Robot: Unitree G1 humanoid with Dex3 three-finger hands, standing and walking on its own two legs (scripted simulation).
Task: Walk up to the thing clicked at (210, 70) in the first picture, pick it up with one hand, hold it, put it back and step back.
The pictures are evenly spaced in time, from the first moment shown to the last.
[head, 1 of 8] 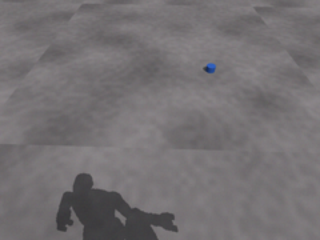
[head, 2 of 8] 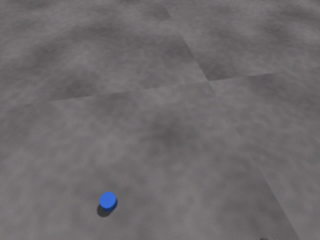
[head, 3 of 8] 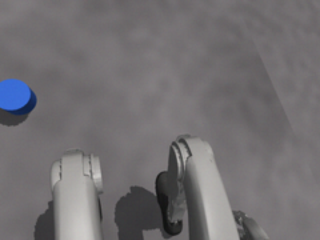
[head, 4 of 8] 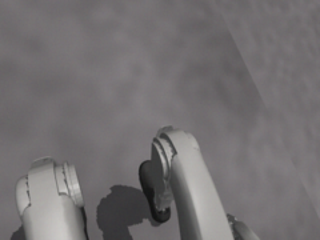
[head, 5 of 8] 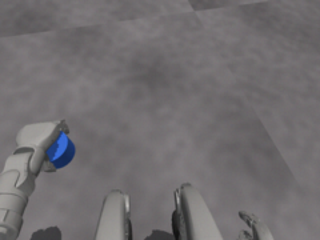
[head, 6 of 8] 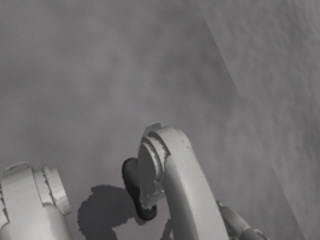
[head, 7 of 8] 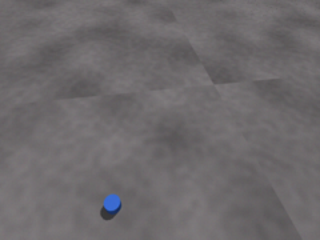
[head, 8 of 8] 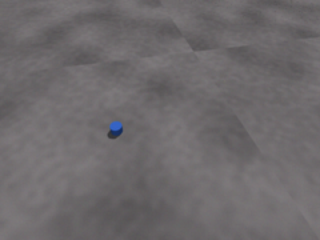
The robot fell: no
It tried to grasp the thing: yes
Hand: left
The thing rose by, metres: 0.68
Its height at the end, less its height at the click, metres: +0.00
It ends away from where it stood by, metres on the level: 0.00
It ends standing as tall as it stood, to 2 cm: yes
